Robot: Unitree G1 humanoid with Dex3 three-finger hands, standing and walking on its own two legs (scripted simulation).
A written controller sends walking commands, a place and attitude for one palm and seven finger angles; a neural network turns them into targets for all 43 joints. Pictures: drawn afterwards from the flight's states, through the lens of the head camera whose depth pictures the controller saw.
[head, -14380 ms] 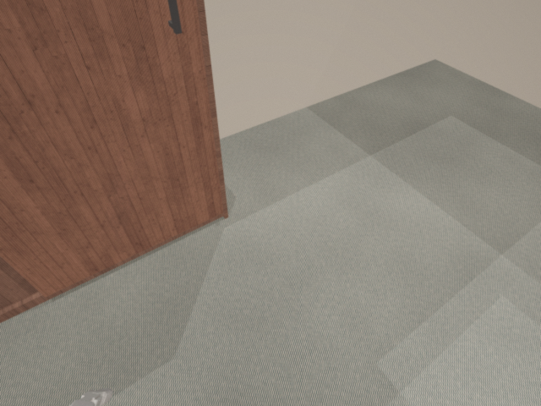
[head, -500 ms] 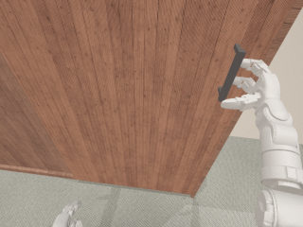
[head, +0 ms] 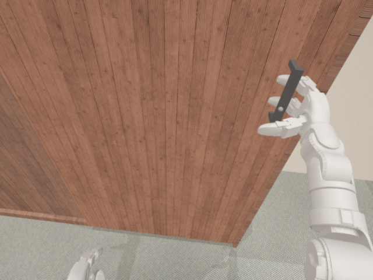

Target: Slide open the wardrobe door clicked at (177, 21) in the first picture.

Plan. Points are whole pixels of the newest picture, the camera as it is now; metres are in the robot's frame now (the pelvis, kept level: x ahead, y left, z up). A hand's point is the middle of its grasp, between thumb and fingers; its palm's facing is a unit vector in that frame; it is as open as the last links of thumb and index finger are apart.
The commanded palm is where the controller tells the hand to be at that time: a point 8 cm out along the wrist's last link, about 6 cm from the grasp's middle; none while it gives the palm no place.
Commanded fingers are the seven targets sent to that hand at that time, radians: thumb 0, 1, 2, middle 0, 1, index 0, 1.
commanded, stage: slide the fingers in behind the handle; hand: right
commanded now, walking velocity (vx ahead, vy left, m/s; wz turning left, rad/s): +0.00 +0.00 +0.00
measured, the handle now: (282, 96) +0.47 -0.17 +0.20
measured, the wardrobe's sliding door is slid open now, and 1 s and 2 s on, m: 0.00 0.00 0.00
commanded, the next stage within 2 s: grip the handle and tug to test in 0.68 s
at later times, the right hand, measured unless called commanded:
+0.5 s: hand (275, 108) +0.41 -0.14 +0.21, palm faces +0.05 +1.00 +0.01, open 14.1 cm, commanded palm +0.39 -0.18 +0.20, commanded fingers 0.00 0.50 -0.30 0.30 1.20 0.30 1.20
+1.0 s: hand (275, 108) +0.41 -0.14 +0.21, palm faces +0.05 +1.00 +0.01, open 13.0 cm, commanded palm +0.38 -0.18 +0.20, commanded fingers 0.00 -0.06 -0.54 0.36 1.28 0.36 1.28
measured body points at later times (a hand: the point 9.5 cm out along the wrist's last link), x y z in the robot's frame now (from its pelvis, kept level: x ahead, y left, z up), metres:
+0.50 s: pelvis +0.00 +0.00 +0.00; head -0.01 +0.02 +0.45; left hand +0.14 +0.24 -0.11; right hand +0.40 -0.19 +0.21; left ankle -0.05 +0.12 -0.74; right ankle +0.03 -0.14 -0.74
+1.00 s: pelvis +0.00 +0.00 +0.00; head -0.01 +0.01 +0.45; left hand +0.14 +0.24 -0.11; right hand +0.40 -0.19 +0.21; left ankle -0.05 +0.12 -0.74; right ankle +0.03 -0.14 -0.74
